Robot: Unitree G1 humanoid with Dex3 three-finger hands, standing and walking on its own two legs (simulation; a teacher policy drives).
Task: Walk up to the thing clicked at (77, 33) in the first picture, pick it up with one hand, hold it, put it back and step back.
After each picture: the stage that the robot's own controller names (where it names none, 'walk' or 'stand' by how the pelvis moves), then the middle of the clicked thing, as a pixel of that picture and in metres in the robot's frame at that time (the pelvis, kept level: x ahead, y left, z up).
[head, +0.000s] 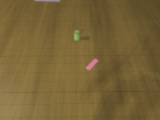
stand; (77, 35) +1.53 +0.08 -0.72
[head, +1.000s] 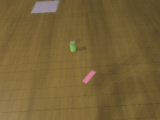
walk; (73, 46) +1.40 +0.23 -0.71
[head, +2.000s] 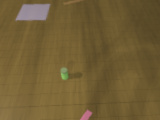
walk; (64, 73) +0.89 +0.25 -0.71
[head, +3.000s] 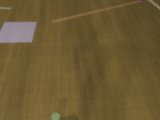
walk; (56, 119) +0.48 +0.20 -0.70
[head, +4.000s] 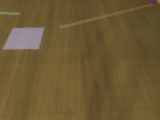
stand; out of the picture +0.39 +0.21 -0.72
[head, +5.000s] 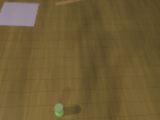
walk; (59, 110) +0.45 +0.14 -0.70
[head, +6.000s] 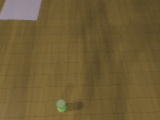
stand; (61, 105) +0.44 +0.17 -0.68
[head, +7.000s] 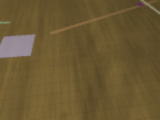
stand; out of the picture +0.40 +0.24 -0.72
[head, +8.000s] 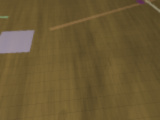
stand; out of the picture +0.39 +0.23 -0.73
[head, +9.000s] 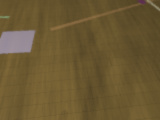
stand; out of the picture +0.38 +0.23 -0.73
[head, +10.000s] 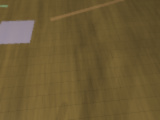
go down; out of the picture +0.39 +0.22 -0.72
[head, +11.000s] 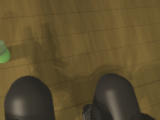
go down; out of the picture +0.45 +0.30 -0.28
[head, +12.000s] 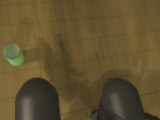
approach; (14, 55) +0.45 +0.29 -0.29
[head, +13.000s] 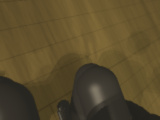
close in; out of the picture +0.42 +0.33 -0.22
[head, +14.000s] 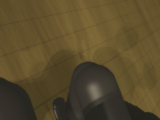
close; out of the picture +0.42 +0.34 -0.22
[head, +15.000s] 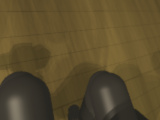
lift; out of the picture +0.37 +0.31 -0.17
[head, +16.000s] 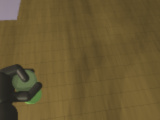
lift; (28, 88) +0.33 +0.20 +0.00
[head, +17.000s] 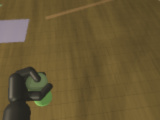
hold; (40, 90) +0.34 +0.17 +0.00
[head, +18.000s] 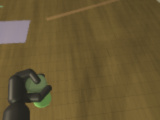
hold; (39, 91) +0.33 +0.17 -0.01
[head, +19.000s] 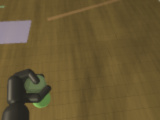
crouch; (38, 92) +0.33 +0.18 +0.00
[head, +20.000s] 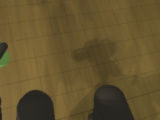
crouch; out of the picture +0.45 +0.27 -0.10
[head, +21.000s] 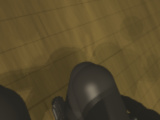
lower; out of the picture +0.41 +0.34 -0.23
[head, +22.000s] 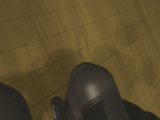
lower; out of the picture +0.41 +0.35 -0.22
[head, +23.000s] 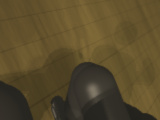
lower; out of the picture +0.41 +0.35 -0.23
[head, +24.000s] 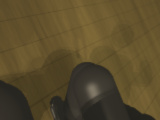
lower; out of the picture +0.41 +0.34 -0.23
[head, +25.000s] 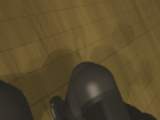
loosen; out of the picture +0.41 +0.34 -0.22
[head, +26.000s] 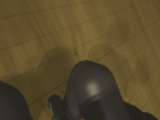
withdraw; out of the picture +0.40 +0.34 -0.23
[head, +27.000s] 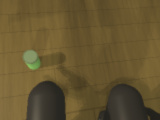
walk; (32, 60) +0.46 +0.27 -0.34
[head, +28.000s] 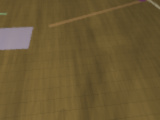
stand; out of the picture +0.39 +0.21 -0.66
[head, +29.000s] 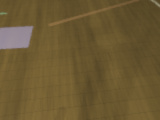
stand; out of the picture +0.41 +0.23 -0.67
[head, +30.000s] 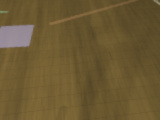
stand; out of the picture +0.40 +0.23 -0.67
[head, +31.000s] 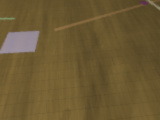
stand; out of the picture +0.42 +0.22 -0.72
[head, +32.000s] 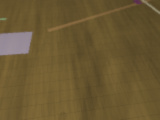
stand; out of the picture +0.38 +0.23 -0.73
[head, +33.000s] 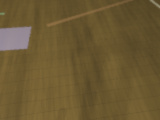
walk; out of the picture +0.38 +0.23 -0.72
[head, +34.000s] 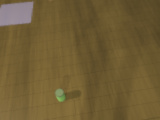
walk; (60, 95) +0.56 +0.25 -0.70
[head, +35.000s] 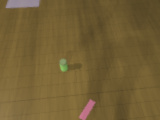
walk; (63, 65) +0.86 +0.20 -0.69
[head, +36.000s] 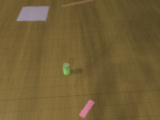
stand; (66, 69) +1.01 +0.20 -0.71
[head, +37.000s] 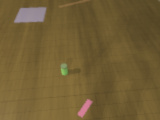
stand; (64, 69) +1.02 +0.22 -0.73
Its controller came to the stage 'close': yes
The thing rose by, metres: 0.70
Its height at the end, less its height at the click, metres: +0.00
